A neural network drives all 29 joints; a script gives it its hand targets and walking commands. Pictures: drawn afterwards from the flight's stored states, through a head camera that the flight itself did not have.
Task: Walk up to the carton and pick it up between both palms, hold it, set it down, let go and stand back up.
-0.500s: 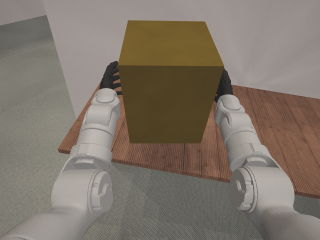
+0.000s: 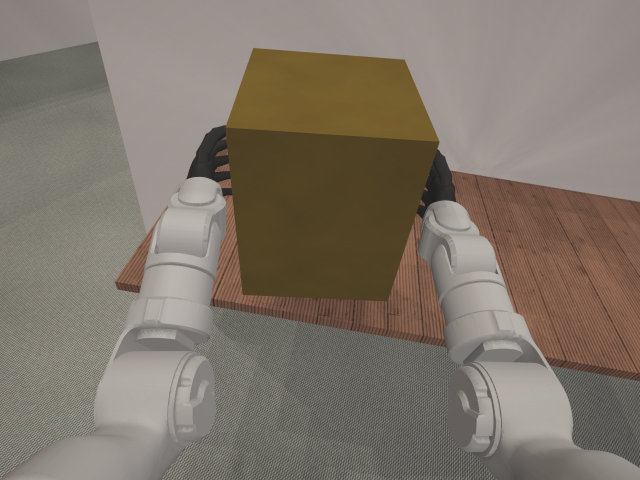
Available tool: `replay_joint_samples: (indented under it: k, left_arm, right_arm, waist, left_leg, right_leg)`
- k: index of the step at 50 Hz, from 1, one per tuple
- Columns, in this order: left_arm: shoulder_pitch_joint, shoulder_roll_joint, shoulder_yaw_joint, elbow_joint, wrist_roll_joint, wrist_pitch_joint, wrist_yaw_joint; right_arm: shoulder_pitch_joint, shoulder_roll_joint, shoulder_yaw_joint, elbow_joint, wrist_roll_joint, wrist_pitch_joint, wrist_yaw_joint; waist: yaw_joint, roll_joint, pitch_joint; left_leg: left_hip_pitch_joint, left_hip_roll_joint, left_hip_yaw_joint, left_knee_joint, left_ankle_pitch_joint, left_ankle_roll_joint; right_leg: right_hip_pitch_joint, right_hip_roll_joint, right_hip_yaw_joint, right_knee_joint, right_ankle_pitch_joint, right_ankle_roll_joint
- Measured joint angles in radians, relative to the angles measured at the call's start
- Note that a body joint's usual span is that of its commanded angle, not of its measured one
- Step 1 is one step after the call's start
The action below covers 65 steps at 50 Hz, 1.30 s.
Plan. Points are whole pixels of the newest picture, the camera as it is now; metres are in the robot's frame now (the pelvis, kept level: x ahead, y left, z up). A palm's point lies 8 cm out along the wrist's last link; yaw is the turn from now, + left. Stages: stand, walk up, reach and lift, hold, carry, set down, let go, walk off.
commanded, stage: reach and lift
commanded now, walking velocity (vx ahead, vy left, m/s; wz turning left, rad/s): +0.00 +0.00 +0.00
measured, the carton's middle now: (322, 178) +0.45 -0.02 +0.18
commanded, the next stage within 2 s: hold in 1.52 s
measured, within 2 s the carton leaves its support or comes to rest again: neither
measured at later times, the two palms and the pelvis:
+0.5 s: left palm (189, 168) +0.41 +0.15 +0.21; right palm (430, 182) +0.40 -0.14 +0.22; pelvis +0.01 +0.01 +0.00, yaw +0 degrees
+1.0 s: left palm (184, 150) +0.41 +0.15 +0.23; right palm (433, 168) +0.40 -0.14 +0.23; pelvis +0.03 +0.02 +0.00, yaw +0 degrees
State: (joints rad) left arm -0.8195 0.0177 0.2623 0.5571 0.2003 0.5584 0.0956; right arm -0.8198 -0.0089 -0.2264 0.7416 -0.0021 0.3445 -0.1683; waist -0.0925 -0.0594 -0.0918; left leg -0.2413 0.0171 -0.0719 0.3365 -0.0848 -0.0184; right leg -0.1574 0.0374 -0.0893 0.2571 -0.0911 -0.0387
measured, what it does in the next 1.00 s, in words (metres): stands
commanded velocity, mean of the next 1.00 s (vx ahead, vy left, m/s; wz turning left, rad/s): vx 0.00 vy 0.00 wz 0.00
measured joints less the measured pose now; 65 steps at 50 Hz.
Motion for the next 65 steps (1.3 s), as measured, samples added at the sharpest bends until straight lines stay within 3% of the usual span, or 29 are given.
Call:
replay_joint_samples:
  k: [7, 15, 21, 28, 34, 45, 65]
  left_arm:
    - [-0.086, 0.023, 0.021, 0.053, 0.016, 0.027, -0.007]
    - [-0.072, 0.030, 0.023, 0.012, 0.031, 0.065, -0.023]
    - [-0.009, 0.027, -0.008, -0.091, 0.016, 0.107, -0.019]
    - [0.002, 0.007, -0.002, -0.199, 0.004, 0.147, -0.003]
    - [0.050, -0.011, -0.007, -0.349, 0.048, 0.216, -0.028]
    - [0.093, -0.042, -0.016, -0.504, 0.093, 0.317, -0.048]
    - [0.056, -0.042, 0.014, -0.511, 0.108, 0.368, -0.065]
  right_arm:
    - [-0.103, -0.022, -0.015, 0.066, 0.007, 0.032, -0.004]
    - [-0.124, -0.025, 0.009, 0.065, 0.051, 0.068, -0.025]
    - [-0.070, -0.024, 0.050, -0.012, 0.104, 0.088, -0.035]
    - [-0.047, -0.047, 0.091, -0.104, 0.163, 0.104, -0.047]
    - [-0.005, -0.054, 0.136, -0.221, 0.217, 0.147, -0.073]
    - [0.038, -0.070, 0.169, -0.326, 0.277, 0.199, -0.089]
    - [-0.005, -0.083, 0.182, -0.326, 0.311, 0.246, -0.124]
  waist:
    - [0.006, -0.005, -0.025]
    - [-0.004, 0.006, -0.020]
    - [-0.017, 0.007, -0.010]
    - [-0.005, 0.000, 0.016]
    - [-0.020, -0.001, 0.037]
    - [-0.036, -0.005, 0.073]
    - [-0.035, 0.001, 0.071]
  left_leg:
    - [-0.028, 0.003, 0.008, 0.023, -0.003, -0.001]
    - [-0.005, -0.002, 0.001, 0.033, -0.016, 0.003]
    - [0.006, -0.005, -0.003, 0.033, -0.026, 0.007]
    - [0.018, -0.006, 0.009, 0.024, -0.031, 0.012]
    - [0.061, -0.014, 0.010, 0.004, -0.036, 0.018]
    - [0.128, -0.021, 0.020, -0.009, -0.053, 0.026]
    - [0.148, -0.015, 0.021, -0.017, -0.053, 0.019]
  right_leg:
    - [-0.038, 0.001, 0.006, 0.038, -0.009, -0.002]
    - [-0.002, -0.002, -0.003, 0.028, -0.015, 0.003]
    - [0.021, -0.005, -0.006, 0.010, -0.016, 0.007]
    - [0.033, -0.006, 0.005, -0.009, -0.014, 0.014]
    - [0.083, -0.013, 0.006, -0.042, -0.012, 0.022]
    - [0.154, -0.020, 0.016, -0.068, -0.019, 0.031]
    - [0.167, -0.014, 0.017, -0.066, -0.023, 0.023]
